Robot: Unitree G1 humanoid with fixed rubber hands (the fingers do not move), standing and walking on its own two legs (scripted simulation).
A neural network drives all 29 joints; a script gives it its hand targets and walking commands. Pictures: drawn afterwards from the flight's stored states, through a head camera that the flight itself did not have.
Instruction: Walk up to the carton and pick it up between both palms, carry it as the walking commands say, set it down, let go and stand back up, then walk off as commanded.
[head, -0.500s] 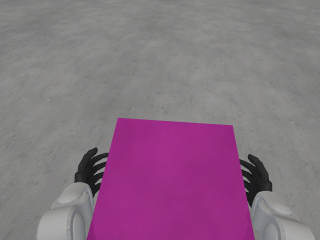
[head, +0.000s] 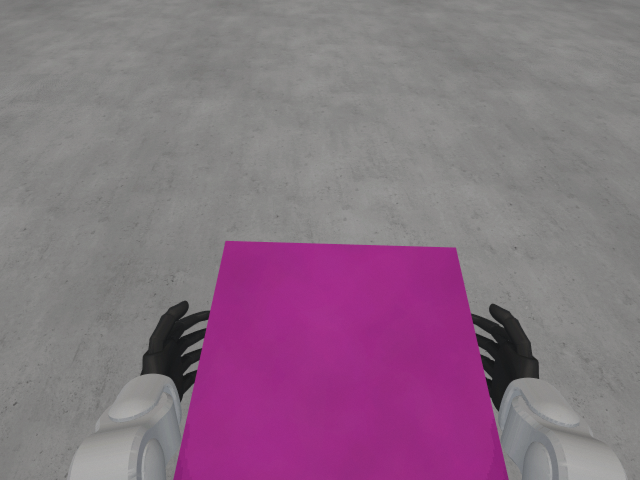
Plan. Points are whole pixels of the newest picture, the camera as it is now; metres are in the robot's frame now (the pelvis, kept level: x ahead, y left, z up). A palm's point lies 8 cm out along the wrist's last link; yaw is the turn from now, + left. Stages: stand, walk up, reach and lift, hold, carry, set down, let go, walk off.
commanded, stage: carry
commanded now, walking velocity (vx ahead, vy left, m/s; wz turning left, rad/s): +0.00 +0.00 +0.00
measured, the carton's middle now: (335, 386) +0.25 +0.00 +0.03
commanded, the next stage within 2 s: none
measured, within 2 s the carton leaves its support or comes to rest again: neither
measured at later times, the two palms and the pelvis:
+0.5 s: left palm (223, 270) +0.36 +0.15 +0.11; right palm (502, 281) +0.36 -0.20 +0.11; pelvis +0.13 -0.02 +0.01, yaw +0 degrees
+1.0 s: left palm (236, 290) +0.35 +0.13 +0.08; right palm (507, 300) +0.35 -0.21 +0.08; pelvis +0.11 -0.03 +0.01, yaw +0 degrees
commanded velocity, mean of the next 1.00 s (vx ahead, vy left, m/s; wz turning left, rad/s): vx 0.00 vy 0.00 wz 0.00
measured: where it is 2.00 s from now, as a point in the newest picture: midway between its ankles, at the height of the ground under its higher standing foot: outside the picture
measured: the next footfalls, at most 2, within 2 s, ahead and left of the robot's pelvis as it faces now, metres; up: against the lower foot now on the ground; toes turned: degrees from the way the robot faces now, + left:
right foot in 0.18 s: +0.08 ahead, -0.12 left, +0.00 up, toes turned -3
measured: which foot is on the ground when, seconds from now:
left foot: down 0.00-1.00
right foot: down 0.00-0.02, up 0.04-0.16, down 0.18-1.00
